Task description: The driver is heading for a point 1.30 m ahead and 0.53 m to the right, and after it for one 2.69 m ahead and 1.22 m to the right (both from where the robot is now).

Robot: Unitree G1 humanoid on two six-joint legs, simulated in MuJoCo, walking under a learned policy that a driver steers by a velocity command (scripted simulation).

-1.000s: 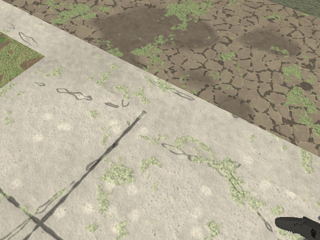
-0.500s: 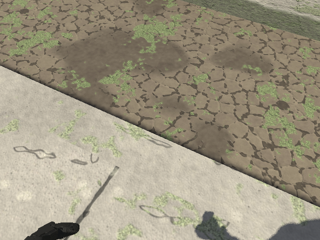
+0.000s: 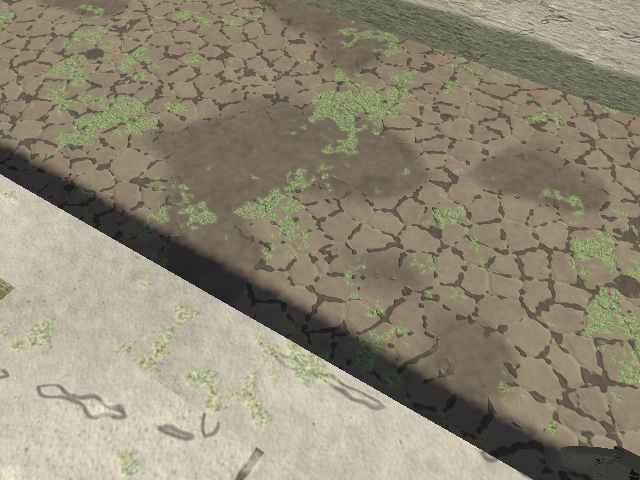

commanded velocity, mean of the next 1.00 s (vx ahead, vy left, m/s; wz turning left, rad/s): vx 0.50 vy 0.00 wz -0.56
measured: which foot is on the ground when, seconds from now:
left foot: down 0.00-0.48, up 0.50-0.96, down 0.98-1.00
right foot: down 0.00-0.02, up 0.04-0.46, down 0.48-0.98, up 1.00-1.00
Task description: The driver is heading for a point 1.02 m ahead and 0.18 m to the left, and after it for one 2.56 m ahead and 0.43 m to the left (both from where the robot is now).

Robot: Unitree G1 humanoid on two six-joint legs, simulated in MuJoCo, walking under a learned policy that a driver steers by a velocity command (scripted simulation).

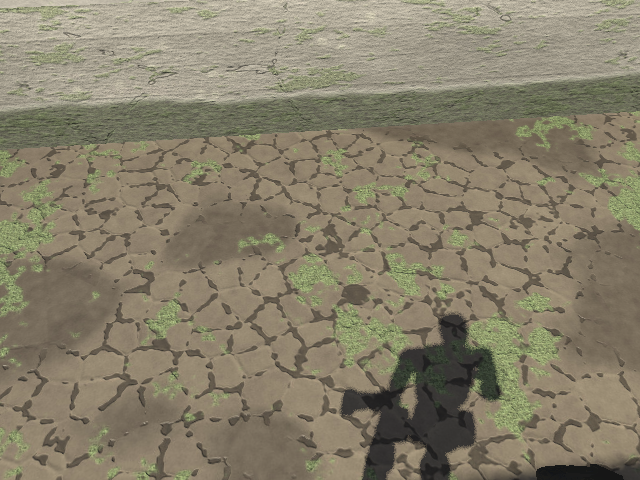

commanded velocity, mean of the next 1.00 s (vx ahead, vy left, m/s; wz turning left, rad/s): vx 0.37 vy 0.00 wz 0.26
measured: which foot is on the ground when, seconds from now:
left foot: down 0.00-1.00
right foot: up 0.00-0.28, down 0.30-1.00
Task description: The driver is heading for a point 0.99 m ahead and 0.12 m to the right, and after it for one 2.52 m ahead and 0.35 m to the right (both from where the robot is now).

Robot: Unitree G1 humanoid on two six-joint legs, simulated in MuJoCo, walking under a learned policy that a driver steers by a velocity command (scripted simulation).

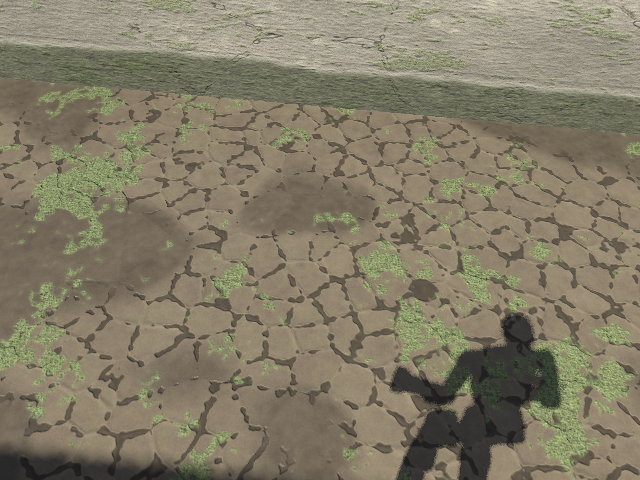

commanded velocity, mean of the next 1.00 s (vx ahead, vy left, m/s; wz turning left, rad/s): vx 0.10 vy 0.00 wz -0.18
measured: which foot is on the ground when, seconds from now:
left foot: down 0.00-0.14, up 0.16-0.64, down 0.66-1.00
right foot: down 0.00-0.66, up 0.68-0.98, down 1.00-1.00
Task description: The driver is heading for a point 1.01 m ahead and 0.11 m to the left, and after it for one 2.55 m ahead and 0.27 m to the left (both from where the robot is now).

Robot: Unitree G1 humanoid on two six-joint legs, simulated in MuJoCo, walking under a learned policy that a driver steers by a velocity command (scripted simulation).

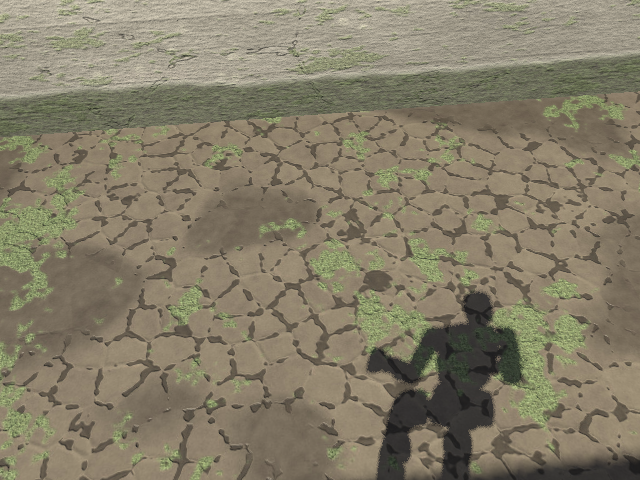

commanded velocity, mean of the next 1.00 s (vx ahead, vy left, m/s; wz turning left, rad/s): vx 0.47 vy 0.00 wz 0.15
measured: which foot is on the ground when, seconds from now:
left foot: down 0.00-0.02, up 0.04-0.26, down 0.28-1.00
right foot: down 0.00-1.00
